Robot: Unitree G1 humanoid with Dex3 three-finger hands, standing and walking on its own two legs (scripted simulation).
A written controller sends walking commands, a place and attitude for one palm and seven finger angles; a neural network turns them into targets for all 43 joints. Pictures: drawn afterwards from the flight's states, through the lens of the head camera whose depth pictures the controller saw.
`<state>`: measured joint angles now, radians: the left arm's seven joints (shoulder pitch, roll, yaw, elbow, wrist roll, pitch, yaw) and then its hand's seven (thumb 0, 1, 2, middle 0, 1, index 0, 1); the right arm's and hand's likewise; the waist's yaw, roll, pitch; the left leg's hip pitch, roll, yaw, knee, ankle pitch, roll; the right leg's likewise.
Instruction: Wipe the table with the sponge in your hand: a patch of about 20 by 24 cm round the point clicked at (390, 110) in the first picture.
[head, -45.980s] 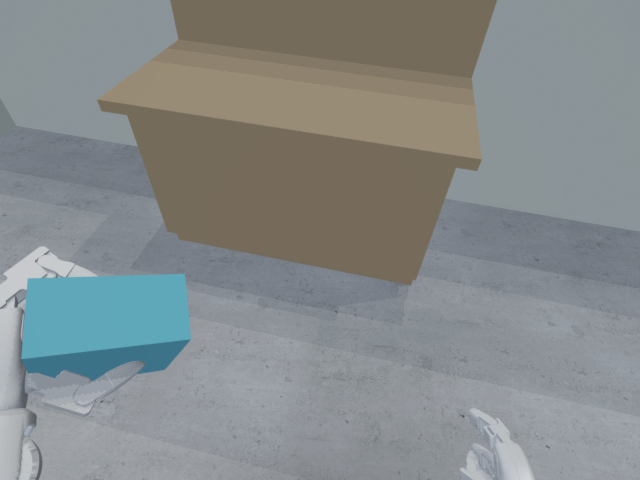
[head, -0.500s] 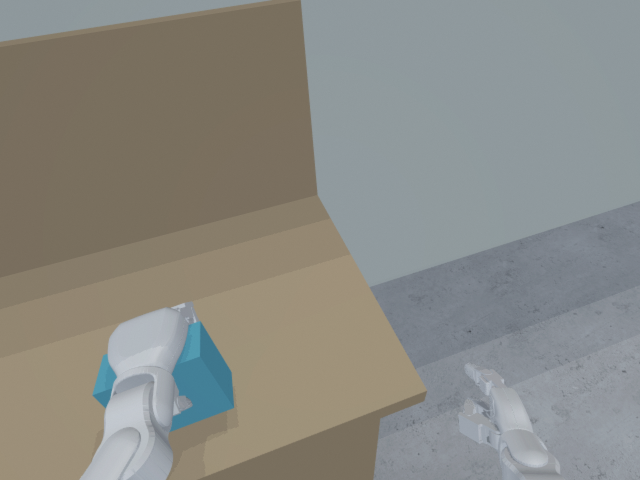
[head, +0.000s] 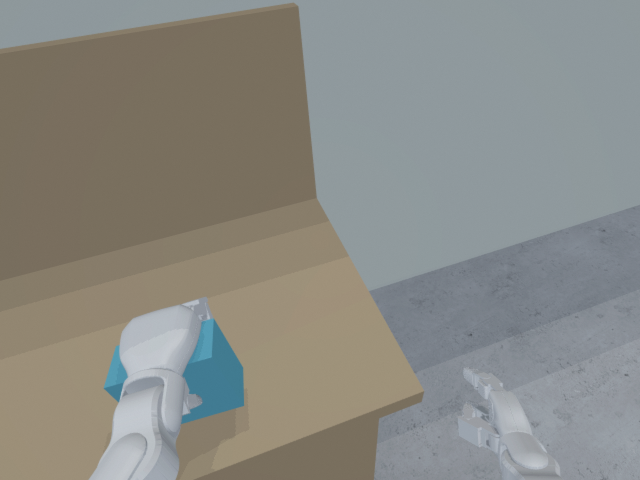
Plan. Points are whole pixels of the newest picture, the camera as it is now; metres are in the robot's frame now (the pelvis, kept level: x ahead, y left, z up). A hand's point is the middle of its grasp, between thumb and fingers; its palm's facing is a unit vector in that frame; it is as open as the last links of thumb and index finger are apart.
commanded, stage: move the sponge above the wiping area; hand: left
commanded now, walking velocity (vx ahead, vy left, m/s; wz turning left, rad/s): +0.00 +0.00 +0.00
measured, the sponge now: (187, 384) +0.22 +0.23 -0.01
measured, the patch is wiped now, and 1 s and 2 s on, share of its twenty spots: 0.00 0.00 0.00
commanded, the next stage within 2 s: lower the sponge onto the table in 1.22 s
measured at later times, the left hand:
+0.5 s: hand (170, 353) +0.23 +0.24 +0.06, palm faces +0.06 -0.11 -0.99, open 10.1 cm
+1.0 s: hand (152, 362) +0.22 +0.26 +0.05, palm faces +0.03 -0.14 -0.99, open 10.1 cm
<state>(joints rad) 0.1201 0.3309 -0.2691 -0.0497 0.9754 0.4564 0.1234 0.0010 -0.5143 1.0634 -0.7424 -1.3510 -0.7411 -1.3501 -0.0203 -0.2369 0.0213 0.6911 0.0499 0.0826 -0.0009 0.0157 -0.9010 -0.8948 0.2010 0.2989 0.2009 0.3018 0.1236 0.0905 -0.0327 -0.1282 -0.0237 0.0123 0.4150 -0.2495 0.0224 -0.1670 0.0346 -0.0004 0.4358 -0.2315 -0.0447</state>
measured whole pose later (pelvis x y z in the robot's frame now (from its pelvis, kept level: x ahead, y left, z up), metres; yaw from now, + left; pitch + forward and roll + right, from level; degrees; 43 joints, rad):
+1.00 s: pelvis -0.01 +0.00 +0.00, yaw +0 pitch -4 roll +0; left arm 0.09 0.36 -0.18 0.01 0.93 0.46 0.13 0.00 -0.51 1.06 -0.74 -1.35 -0.74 -1.35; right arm -0.02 -0.24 0.01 0.71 0.07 0.05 -0.03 0.02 -0.90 -0.89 0.20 0.30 0.20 0.30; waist 0.11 0.10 -0.03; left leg -0.11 -0.02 0.01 0.39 -0.22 0.02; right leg -0.15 0.04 0.00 0.40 -0.19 -0.04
